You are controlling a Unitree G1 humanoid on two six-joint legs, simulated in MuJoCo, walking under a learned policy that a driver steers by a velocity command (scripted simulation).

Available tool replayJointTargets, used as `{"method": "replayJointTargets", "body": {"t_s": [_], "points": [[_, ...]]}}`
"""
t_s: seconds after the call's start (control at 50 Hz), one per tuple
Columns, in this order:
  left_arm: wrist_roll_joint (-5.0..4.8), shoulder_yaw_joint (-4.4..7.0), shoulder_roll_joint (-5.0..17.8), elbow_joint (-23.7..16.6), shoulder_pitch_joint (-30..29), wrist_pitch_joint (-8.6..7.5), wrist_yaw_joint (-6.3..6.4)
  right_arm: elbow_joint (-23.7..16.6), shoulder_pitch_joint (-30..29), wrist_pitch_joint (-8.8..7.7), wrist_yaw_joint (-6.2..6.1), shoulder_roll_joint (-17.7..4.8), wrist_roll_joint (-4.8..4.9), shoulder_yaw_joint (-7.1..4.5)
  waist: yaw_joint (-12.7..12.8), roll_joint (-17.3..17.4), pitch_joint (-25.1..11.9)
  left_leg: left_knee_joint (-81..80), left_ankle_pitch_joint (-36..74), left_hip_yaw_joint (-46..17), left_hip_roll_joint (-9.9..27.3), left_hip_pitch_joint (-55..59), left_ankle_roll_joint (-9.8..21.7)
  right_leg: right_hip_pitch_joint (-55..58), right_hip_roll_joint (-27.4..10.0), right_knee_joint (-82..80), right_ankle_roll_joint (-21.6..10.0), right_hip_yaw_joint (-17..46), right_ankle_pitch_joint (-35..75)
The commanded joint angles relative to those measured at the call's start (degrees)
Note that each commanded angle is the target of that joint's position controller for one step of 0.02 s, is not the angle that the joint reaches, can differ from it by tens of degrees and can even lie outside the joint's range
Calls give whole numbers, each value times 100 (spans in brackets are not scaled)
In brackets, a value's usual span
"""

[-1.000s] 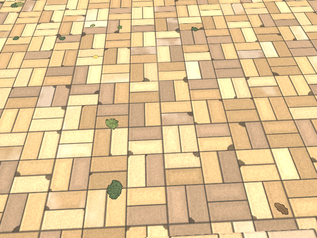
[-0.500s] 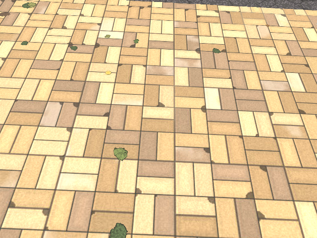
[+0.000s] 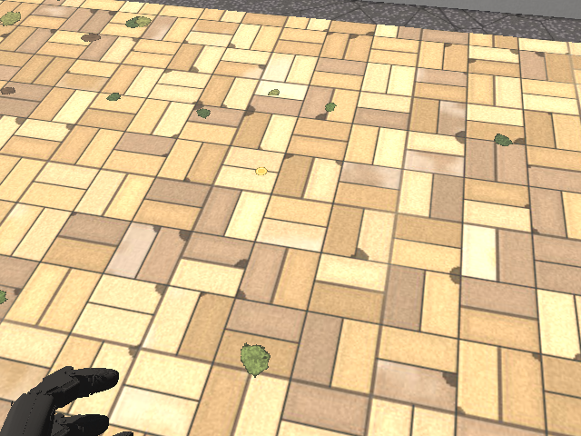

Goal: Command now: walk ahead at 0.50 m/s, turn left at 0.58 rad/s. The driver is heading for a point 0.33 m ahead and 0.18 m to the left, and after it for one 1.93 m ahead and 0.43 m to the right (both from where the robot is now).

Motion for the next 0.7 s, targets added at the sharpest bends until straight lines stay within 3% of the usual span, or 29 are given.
{"method": "replayJointTargets", "body": {"t_s": [0.02, 0.04, 0.06, 0.08, 0.1, 0.12, 0.14, 0.16, 0.2, 0.22, 0.26, 0.3, 0.34, 0.38, 0.42, 0.44, 0.46, 0.48, 0.5, 0.52, 0.54, 0.56, 0.58, 0.6, 0.64, 0.7], "points": [[330, 243, 836, 810, 3155, -88, 95, -42, 392, 87, 20, -53, 318, -55, 1133, -1147, -1052, 5233, -877, 393, -325, -3794, -6, 4803, -950, 1961, 119, 155, 3130], [215, 250, 873, 796, 3261, -57, -62, -227, 1256, 60, -98, 80, 519, 29, 587, -1838, -2073, 6072, -404, 657, 186, -4917, -97, 5684, -2079, 2582, -91, 1311, 4278], [62, 358, 1031, 599, 2771, 20, -77, -202, 1101, 91, -118, -93, 394, 87, 655, -1623, -2384, 6217, 660, 1151, 465, -5220, -80, 4938, -2427, 1442, -725, 2473, 566], [120, 296, 751, 400, 2054, 72, 25, -203, 498, 195, -15, -167, 172, 90, 585, -1047, -1633, 6043, 1482, 1526, 667, -5320, -151, 3501, -2196, 461, -1103, 2607, -2567], [125, 144, 277, 403, 1800, 140, 126, -422, -643, 289, 164, -358, -117, 70, 818, -120, -744, 5480, 1823, 1622, 889, -5189, -82, 2250, -1588, -41, -934, 1899, -3799], [158, 177, 579, 509, 1996, 107, 236, -683, -909, 368, 316, -235, -100, 82, 800, -753, -655, 5757, 1771, 1698, 877, -5221, -73, 1711, -2019, -28, -1392, 2115, -3427], [97, 126, 433, 564, 2003, 19, 203, -768, -1287, 456, 404, -194, -189, 126, 743, -245, -196, 4764, 2117, 1248, 1193, -4856, 24, 857, -1885, -136, -1367, 1773, -3494], [48, 107, 287, 764, 2062, -63, 179, -919, -1728, 499, 431, -24, -176, 136, 725, -318, 264, 4477, 2440, 1070, 1146, -4941, 94, 382, -1780, -253, -1257, 1435, -3220], [-4, 39, 128, 842, 1866, -145, 170, -1129, -2093, 454, 524, 27, -43, 160, 426, -306, 550, 2409, 3451, 1172, 1104, -4672, 0, 3, -1107, -788, -959, 433, -3282], [-14, 5, 14, 870, 1863, -168, 185, -1105, -2123, 416, 586, 78, -102, 176, 432, -416, 509, 1724, 4020, 1339, 1013, -4368, -46, -9, -972, -794, -1003, 68, -2813], [-67, -38, -124, 932, 2014, -160, 224, -1009, -2078, 362, 654, 261, -103, 259, 422, -422, 322, 557, 4495, 1620, 963, -3872, -12, 394, -881, -555, -1032, -631, -851], [-125, -27, -42, 977, 2181, -121, 260, -1099, -2467, 321, 720, 417, -32, 352, 541, -269, 201, -532, 4784, 2029, 892, -3376, 91, 732, -829, -505, -901, -1052, -23], [-128, -4, 42, 1010, 2457, -15, 304, -1233, -2933, 308, 753, 456, -37, 394, 770, -203, 208, -1135, 4679, 2256, 852, -3319, 140, 1337, -821, -362, -775, -1230, 95], [-89, 30, 142, 1055, 2674, 88, 348, -1303, -3113, 295, 763, 371, -59, 370, 889, -183, 237, -1578, 4230, 2337, 765, -3274, 193, 1893, -862, 20, -709, -1369, 442], [-48, 80, 287, 1066, 2788, 210, 395, -1259, -2905, 256, 731, 253, -111, 328, 884, -201, 34, -1882, 3561, 2457, 509, -2872, 306, 2256, -878, 815, -743, -1475, 1039], [-44, 101, 351, 1077, 2868, 276, 400, -1172, -2578, 208, 688, 157, -144, 281, 795, -158, -176, -2146, 3416, 2472, 341, -2461, 411, 2285, -870, 1575, -756, -1550, 1073], [-45, 127, 443, 1062, 2940, 316, 389, -1041, -2038, 136, 616, 2, -202, 205, 529, 79, -534, -2684, 4093, 2231, 375, -1614, 585, 1929, -792, 2658, -599, -1686, 403], [-56, 110, 328, 800, 3086, 318, 358, -1037, -1549, 109, 520, -607, -234, 37, 411, 842, -1243, -2466, 6257, 740, 1689, -175, 1010, 697, -533, 4383, -343, -1842, -2154], [-109, -5, -124, 427, 3219, 397, 285, -1155, -1524, 237, 461, -1143, 16, -122, 639, 1554, -1873, -2375, 8472, -1488, 3303, 1076, 2265, -1152, 635, 6179, -91, -1419, -6668], [80, 90, 237, 397, 2557, 491, 295, -1141, -1183, 373, 389, -914, 232, -114, 313, 388, -1754, -2714, 7537, -1133, 2937, 620, 2102, -1453, 406, 6193, -58, -555, -6158], [-39, 56, 62, 335, 2329, 535, 295, -1143, -1765, 412, 336, -631, 201, -19, 542, 477, -974, -3031, 6991, -524, 2759, -227, 1917, -1515, 245, 5955, -86, -527, -5695], [-47, 37, -16, 401, 2292, 563, 322, -1161, -2198, 427, 323, -246, 176, 98, 798, 292, -471, -3362, 6511, -55, 2394, -963, 1566, -1271, 110, 5367, -108, -523, -5345], [4, 43, -11, 441, 2341, 626, 337, -1141, -2385, 413, 299, -93, 171, 151, 959, 451, -238, -3540, 6294, 310, 2142, -1471, 1317, -888, 43, 4932, -114, -532, -5065], [68, 33, -44, 573, 2572, 695, 320, -1126, -2444, 384, 289, 34, 125, 196, 1043, 519, -312, -3637, 6302, 603, 1955, -1854, 1210, -352, 77, 4782, -126, -609, -4831], [14, 4, -195, 720, 2756, 758, 251, -1027, -2464, 270, 298, 147, 33, 277, 1167, 459, -546, -3729, 6477, 994, 1836, -2122, 1066, 267, 161, 4294, -150, -573, -4626], [-37, -28, -270, 796, 2507, 809, 222, -787, -2353, 166, 300, 88, -21, 324, 1088, 692, -445, -3997, 5216, 1229, 1754, -2173, 776, 636, 200, 3077, -147, -466, -4380]]}}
